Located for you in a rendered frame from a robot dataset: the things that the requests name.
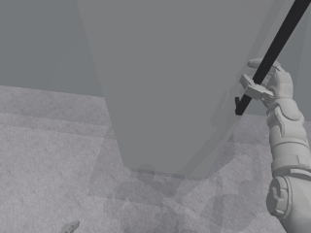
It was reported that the robot left hand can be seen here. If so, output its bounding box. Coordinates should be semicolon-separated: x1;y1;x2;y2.
59;220;80;233

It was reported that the robot right hand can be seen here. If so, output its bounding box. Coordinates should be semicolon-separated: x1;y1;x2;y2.
239;57;294;109

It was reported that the handle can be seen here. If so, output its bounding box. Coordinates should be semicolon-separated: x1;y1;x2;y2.
235;0;311;116

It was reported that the right robot forearm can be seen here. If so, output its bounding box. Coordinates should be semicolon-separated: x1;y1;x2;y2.
266;98;311;182

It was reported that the fridge door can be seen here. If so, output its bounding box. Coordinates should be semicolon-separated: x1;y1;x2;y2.
77;0;311;179

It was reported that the robot right upper arm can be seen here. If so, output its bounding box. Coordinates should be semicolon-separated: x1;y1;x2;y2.
265;175;311;233

